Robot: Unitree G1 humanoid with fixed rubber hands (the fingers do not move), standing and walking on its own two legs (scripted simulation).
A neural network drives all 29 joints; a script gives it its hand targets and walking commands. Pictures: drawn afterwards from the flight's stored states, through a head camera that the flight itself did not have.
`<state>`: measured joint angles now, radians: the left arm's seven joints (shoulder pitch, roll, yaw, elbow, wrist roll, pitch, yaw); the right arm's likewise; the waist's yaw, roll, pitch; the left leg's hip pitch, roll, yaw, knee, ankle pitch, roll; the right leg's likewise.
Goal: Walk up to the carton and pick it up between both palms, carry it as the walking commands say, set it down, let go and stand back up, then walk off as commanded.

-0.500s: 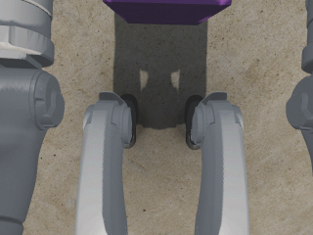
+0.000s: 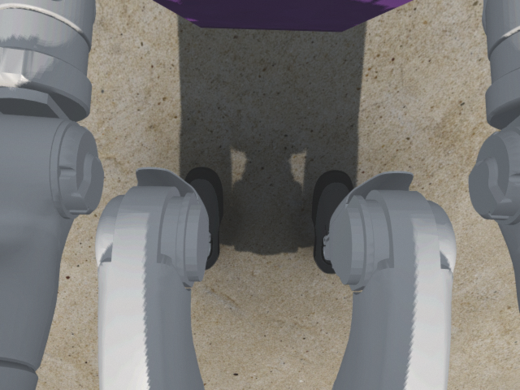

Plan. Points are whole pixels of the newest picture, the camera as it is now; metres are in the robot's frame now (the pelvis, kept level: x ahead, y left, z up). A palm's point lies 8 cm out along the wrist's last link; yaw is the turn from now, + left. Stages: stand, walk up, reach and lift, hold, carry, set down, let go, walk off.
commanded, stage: reach and lift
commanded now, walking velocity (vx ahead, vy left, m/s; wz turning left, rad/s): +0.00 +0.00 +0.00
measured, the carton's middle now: out of the picture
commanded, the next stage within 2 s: none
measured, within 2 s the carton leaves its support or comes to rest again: leaves its support in 1.60 s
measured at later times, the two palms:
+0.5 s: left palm out of the picture +0.58 +0.17 -0.16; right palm out of the picture +0.57 -0.19 -0.17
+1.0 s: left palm out of the picture +0.58 +0.15 -0.16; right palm out of the picture +0.57 -0.16 -0.17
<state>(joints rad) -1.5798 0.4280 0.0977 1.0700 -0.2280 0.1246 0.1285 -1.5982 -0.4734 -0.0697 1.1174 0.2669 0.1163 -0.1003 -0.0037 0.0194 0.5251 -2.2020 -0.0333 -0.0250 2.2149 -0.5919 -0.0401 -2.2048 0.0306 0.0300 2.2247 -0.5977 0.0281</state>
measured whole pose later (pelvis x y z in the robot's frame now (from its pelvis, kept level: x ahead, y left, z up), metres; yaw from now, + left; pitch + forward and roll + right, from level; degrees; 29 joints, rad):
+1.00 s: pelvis +0.00 +0.00 +0.01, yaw +0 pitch +33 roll +0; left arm -1.62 0.35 0.05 1.12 -0.23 0.10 0.16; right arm -1.65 -0.37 -0.06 1.17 0.21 0.10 -0.12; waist 0.00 0.02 0.52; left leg -2.19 -0.05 -0.03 2.20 -0.59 -0.04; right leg -2.18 0.03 0.03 2.21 -0.60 0.03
